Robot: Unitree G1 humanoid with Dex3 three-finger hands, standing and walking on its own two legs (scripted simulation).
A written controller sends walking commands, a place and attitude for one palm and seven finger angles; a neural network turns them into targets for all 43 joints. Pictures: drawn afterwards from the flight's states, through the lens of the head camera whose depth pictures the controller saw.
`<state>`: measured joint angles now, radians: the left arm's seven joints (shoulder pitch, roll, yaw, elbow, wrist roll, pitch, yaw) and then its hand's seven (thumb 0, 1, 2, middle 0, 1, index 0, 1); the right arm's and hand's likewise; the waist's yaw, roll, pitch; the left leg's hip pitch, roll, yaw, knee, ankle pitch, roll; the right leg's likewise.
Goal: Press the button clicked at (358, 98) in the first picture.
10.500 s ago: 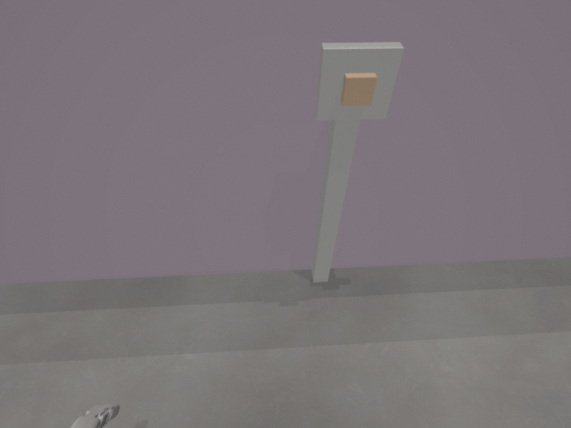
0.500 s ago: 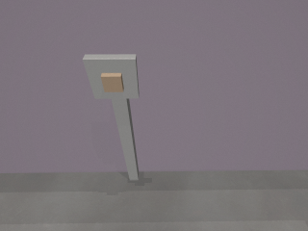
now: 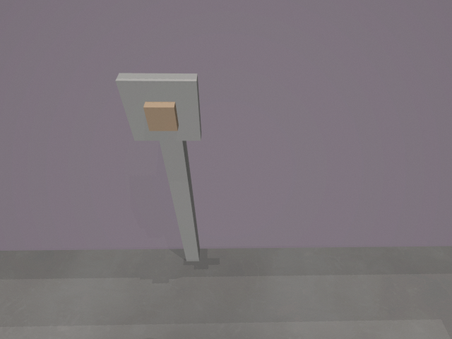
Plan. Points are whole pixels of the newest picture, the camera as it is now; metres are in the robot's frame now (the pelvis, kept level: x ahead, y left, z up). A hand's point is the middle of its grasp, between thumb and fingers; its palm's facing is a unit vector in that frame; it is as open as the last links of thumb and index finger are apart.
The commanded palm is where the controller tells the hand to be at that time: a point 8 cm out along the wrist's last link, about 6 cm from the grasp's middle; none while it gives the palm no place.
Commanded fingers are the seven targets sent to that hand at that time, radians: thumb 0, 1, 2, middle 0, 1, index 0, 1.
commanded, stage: look again from close up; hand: left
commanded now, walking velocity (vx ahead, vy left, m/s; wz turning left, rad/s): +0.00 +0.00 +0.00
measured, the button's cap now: (162, 115) +0.54 +0.17 +0.10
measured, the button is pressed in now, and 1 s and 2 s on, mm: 0 0 0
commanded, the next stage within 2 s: shuffle to correct the standing spot in 0.34 s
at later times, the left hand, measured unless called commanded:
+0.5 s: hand out of the picture +0.01 +0.20 -0.18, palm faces +0.03 -0.98 -0.19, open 7.4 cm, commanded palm none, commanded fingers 0.00 0.90 0.90 -0.20 -0.30 -0.20 -0.30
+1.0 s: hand out of the picture +0.01 +0.12 -0.18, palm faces +0.08 -0.99 -0.12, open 7.4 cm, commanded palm none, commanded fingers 0.00 0.90 0.90 -0.20 -0.30 -0.20 -0.30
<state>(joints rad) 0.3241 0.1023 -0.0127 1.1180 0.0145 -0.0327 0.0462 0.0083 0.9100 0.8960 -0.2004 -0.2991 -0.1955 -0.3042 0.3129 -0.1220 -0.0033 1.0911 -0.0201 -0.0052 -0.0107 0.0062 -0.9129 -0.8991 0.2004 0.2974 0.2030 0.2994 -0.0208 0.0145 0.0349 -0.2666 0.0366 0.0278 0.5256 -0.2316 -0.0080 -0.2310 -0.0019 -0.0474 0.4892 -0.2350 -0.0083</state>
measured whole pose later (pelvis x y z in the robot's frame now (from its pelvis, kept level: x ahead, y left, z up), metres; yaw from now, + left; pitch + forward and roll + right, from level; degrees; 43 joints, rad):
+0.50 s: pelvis +0.01 +0.02 +0.00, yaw +1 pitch -2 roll +0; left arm 0.31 0.18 -0.01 1.06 0.01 -0.01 0.03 0.01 0.91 0.90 -0.20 -0.30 -0.19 -0.30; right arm 0.26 -0.17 0.01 1.06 -0.02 -0.01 -0.01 0.01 -0.92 -0.90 0.20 0.30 0.20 0.30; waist 0.00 -0.02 0.01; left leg -0.23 -0.01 0.03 0.48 -0.22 0.03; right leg -0.19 -0.05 -0.04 0.46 -0.23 0.03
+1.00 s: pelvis +0.04 -0.03 +0.00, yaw +1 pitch +0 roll -1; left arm 0.39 0.13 0.02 1.05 0.02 -0.02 0.03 0.01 0.91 0.90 -0.20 -0.30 -0.19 -0.30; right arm 0.27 -0.15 -0.01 1.08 -0.02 0.00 -0.03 0.01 -0.91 -0.90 0.20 0.30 0.20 0.30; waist 0.02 -0.04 0.03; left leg -0.30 0.03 0.06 0.61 -0.34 0.00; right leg -0.17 0.04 -0.08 0.47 -0.29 -0.05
